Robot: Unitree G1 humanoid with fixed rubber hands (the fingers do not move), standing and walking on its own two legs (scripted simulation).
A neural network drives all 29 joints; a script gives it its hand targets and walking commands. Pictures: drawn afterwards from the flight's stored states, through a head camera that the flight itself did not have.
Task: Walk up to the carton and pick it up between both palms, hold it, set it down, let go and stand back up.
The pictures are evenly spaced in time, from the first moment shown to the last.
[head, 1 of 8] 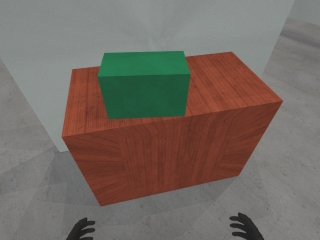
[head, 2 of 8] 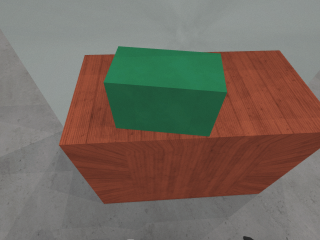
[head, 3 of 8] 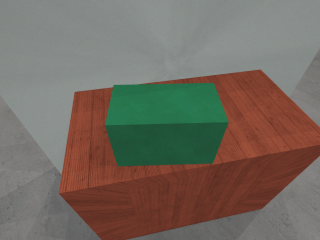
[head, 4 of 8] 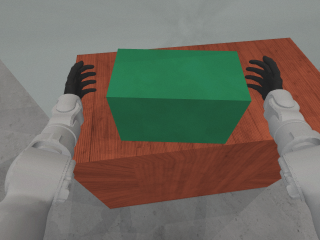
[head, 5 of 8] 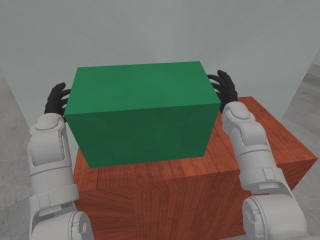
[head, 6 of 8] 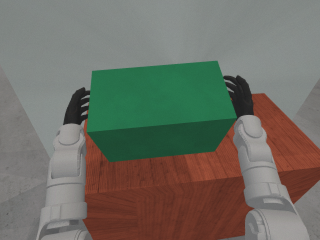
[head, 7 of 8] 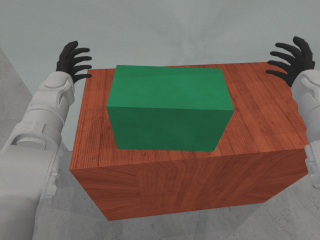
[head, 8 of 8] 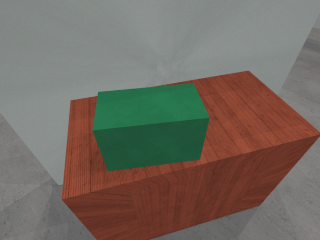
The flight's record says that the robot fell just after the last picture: no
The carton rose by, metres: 0.21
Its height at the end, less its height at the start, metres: +0.00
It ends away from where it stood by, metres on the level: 0.04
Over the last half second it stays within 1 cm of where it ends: yes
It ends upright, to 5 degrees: yes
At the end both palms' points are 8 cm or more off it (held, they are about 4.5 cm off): yes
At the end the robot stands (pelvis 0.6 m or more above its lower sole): yes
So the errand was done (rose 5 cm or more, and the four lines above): yes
